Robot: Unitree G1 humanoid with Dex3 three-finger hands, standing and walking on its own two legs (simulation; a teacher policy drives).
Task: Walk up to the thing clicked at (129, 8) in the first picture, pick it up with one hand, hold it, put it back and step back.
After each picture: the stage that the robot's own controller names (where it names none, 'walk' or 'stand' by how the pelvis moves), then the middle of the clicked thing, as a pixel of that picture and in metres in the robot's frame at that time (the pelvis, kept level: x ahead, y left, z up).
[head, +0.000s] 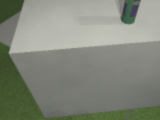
stand; out of the picture +0.73 -0.21 +0.13
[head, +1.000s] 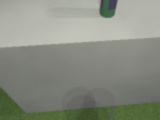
walk; out of the picture +0.68 -0.09 +0.16
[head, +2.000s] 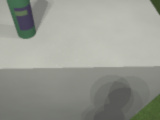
stand; (19, 4) +0.54 +0.24 +0.17
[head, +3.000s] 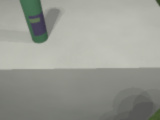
stand; (33, 13) +0.57 +0.22 +0.16
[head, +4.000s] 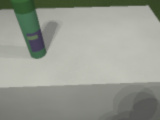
stand; (31, 30) +0.52 +0.22 +0.13
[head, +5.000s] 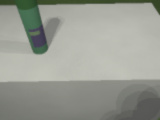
stand; (33, 25) +0.54 +0.21 +0.13
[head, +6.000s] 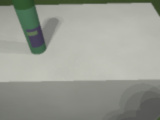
stand; (31, 26) +0.54 +0.22 +0.13
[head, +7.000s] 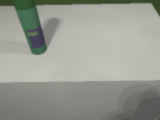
stand; (31, 26) +0.53 +0.22 +0.13
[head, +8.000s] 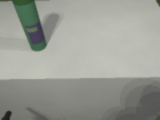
rise first; (30, 22) +0.54 +0.23 +0.13
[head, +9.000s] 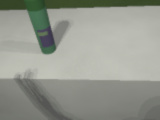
go down; (42, 26) +0.55 +0.23 +0.14
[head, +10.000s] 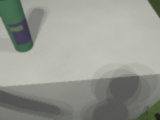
go down; (14, 19) +0.52 +0.21 +0.15
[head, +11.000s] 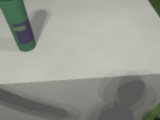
approach; (17, 19) +0.53 +0.21 +0.15
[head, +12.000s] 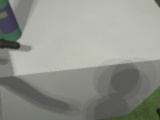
close in; out of the picture +0.53 +0.23 +0.18
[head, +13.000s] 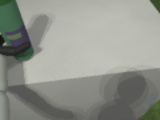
lift; (11, 26) +0.45 +0.20 +0.19
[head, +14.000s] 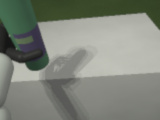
lift; (23, 28) +0.31 +0.15 +0.32
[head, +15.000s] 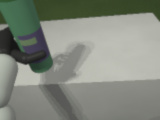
hold; (27, 30) +0.32 +0.15 +0.30
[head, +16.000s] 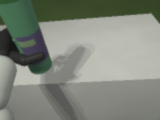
hold; (26, 31) +0.32 +0.16 +0.31
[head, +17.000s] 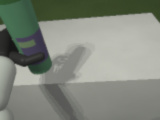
hold; (26, 32) +0.32 +0.16 +0.30
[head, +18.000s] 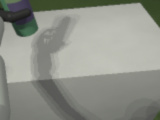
crouch; out of the picture +0.44 +0.18 +0.34
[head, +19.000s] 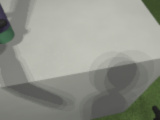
lower; out of the picture +0.52 +0.22 +0.21
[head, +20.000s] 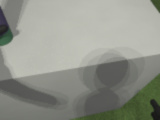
lower; out of the picture +0.51 +0.22 +0.18
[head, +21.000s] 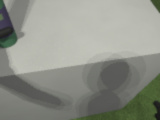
lower; out of the picture +0.51 +0.21 +0.18
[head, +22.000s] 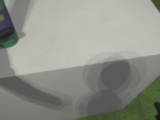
lower; out of the picture +0.51 +0.21 +0.18
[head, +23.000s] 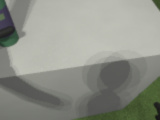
rest; out of the picture +0.51 +0.21 +0.18
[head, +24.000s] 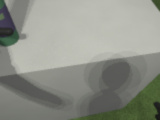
withdraw; out of the picture +0.51 +0.21 +0.18
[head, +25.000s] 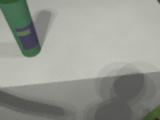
sink last; (21, 23) +0.48 +0.19 +0.17
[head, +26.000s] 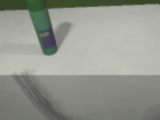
stand; (43, 27) +0.54 +0.21 +0.15
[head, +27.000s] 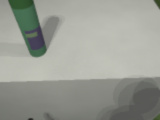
stand; (30, 26) +0.50 +0.21 +0.14
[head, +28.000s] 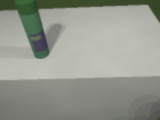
stand; (34, 31) +0.53 +0.22 +0.13
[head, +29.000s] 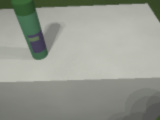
stand; (32, 31) +0.52 +0.22 +0.13
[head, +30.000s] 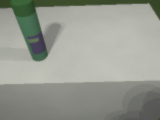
stand; (32, 32) +0.50 +0.21 +0.13
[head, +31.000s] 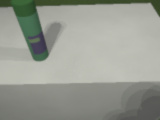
stand; (33, 32) +0.50 +0.21 +0.13
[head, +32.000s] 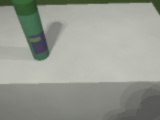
stand; (33, 31) +0.50 +0.21 +0.13
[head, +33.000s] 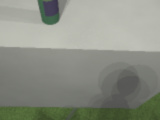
walk; out of the picture +0.58 +0.14 +0.16
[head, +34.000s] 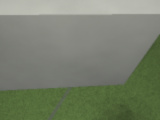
walk; out of the picture +0.78 +0.22 +0.15
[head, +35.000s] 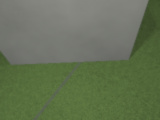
walk; out of the picture +1.11 +0.24 +0.15
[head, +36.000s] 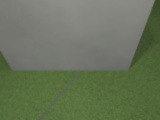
stand; out of the picture +1.13 +0.17 +0.14
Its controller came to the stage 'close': yes
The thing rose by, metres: 0.20
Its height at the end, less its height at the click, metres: +0.00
